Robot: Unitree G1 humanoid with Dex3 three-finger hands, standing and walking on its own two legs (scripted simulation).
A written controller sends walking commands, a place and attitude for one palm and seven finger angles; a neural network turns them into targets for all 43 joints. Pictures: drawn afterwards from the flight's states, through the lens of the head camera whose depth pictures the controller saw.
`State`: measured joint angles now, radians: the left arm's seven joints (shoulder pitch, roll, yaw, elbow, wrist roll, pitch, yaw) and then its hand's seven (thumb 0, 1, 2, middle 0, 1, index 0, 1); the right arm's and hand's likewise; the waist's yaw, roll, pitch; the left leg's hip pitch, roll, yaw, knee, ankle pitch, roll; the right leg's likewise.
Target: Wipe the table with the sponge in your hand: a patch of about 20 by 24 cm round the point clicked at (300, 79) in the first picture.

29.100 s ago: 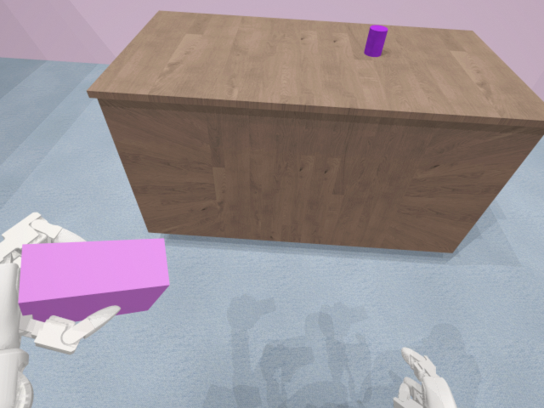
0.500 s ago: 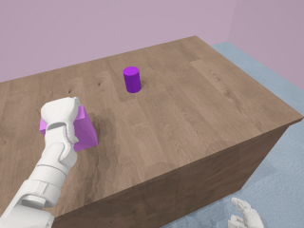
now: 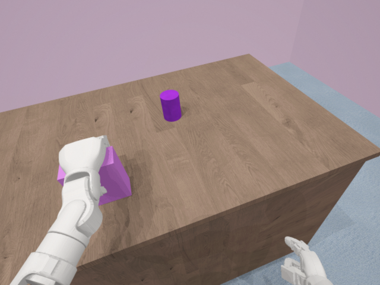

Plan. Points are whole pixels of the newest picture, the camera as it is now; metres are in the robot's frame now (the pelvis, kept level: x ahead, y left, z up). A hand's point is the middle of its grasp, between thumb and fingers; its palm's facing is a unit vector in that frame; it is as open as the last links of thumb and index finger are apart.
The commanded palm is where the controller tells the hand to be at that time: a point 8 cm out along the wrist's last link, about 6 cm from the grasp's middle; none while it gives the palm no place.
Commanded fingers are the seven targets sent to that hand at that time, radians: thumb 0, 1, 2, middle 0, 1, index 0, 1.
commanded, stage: wipe back along the middle lane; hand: left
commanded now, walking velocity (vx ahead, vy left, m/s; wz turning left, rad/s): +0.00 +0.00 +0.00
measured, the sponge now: (101, 184) +0.32 +0.26 +0.04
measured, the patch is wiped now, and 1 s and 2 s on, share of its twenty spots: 0.70 0.75 0.80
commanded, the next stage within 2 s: slide across to the third lane in 0.66 s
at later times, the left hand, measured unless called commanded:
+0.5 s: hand (95, 190) +0.27 +0.23 +0.10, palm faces +0.08 -0.10 -0.99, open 9.9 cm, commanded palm +0.22 +0.22 +0.14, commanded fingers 0.00 0.10 1.30 -1.20 -1.60 -1.20 -1.60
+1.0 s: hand (101, 203) +0.24 +0.21 +0.09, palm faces +0.05 -0.08 -1.00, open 9.9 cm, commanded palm +0.22 +0.18 +0.15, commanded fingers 0.00 0.10 1.30 -1.20 -1.60 -1.20 -1.60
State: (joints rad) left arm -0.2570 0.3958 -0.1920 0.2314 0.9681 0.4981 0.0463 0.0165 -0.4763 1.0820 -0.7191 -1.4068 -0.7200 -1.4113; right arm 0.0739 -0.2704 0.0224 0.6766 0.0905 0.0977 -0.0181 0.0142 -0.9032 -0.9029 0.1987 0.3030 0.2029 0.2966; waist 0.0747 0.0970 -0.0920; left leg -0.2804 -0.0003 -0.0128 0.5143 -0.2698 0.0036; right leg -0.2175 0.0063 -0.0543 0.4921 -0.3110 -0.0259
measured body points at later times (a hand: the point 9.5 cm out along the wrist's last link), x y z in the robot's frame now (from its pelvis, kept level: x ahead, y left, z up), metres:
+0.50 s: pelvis -0.01 -0.01 +0.00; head -0.04 -0.06 +0.44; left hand +0.26 +0.23 +0.15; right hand +0.24 -0.21 -0.07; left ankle +0.00 +0.12 -0.74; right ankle -0.03 -0.10 -0.74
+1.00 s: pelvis -0.04 -0.02 +0.00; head -0.08 -0.07 +0.44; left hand +0.23 +0.21 +0.15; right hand +0.21 -0.22 -0.08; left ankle +0.00 +0.12 -0.74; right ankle -0.03 -0.10 -0.74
